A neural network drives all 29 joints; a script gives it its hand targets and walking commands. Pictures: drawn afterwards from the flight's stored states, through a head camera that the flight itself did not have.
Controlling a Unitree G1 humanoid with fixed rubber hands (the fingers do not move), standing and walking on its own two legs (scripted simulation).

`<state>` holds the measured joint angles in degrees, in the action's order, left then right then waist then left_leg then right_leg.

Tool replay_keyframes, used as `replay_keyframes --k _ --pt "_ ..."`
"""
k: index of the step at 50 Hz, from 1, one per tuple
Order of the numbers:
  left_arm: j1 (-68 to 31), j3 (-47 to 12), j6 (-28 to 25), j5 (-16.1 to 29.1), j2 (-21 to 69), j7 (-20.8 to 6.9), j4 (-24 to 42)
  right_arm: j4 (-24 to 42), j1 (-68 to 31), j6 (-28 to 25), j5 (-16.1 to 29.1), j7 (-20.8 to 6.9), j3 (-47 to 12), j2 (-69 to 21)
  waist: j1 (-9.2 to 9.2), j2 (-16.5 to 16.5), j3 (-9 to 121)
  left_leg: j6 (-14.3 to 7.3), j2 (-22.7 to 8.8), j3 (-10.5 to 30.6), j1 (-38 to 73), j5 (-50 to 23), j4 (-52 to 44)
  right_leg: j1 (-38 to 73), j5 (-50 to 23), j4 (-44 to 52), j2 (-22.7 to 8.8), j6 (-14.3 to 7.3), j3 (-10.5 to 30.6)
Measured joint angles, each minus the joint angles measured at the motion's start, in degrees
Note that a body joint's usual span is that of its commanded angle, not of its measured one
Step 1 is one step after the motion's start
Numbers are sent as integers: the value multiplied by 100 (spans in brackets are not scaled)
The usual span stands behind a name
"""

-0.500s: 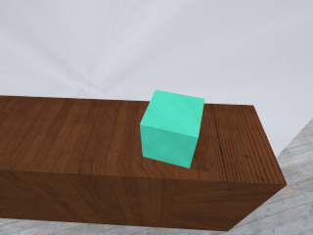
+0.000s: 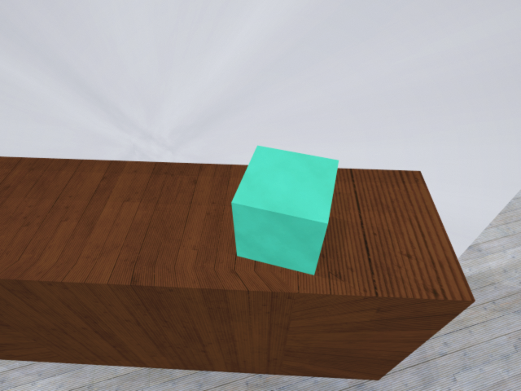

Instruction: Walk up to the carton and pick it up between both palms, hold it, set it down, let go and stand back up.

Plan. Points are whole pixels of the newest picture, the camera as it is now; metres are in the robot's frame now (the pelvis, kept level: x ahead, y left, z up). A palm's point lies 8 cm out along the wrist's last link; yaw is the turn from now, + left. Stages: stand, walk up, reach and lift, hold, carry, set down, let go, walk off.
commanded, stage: stand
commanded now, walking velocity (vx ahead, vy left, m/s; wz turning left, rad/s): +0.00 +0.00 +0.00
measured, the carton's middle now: (285, 210) +0.45 -0.04 -0.03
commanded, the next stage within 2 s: walk up in 0.70 s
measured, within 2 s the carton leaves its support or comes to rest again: neither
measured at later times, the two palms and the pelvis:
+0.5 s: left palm out of the picture +0.06 +0.29 -0.12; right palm out of the picture +0.05 -0.30 -0.12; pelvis +0.01 +0.00 +0.00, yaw +0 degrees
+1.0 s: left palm out of the picture +0.06 +0.29 -0.12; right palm out of the picture +0.05 -0.30 -0.12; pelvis +0.01 -0.01 +0.00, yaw -1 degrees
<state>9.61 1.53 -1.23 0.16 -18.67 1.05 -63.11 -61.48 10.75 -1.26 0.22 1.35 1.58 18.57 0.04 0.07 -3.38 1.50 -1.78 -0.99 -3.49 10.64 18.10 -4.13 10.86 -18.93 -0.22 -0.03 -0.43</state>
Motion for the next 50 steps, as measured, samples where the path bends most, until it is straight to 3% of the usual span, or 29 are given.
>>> replay_keyframes --k 36,50 --pt "-66 16 -33 20 26 50 -2 -88 -19 22 -19 43 -4 -37 7 7 30 48 -64 -34 74 109 5 56 96 -6 45 -30 16" --pt "134 175 124 -87 -30 -85 137 153 103 14 -106 128 65 0 -14 -17 -56 60 -107 -71 -81 252 272 -110 209 -254 74 -47 44"
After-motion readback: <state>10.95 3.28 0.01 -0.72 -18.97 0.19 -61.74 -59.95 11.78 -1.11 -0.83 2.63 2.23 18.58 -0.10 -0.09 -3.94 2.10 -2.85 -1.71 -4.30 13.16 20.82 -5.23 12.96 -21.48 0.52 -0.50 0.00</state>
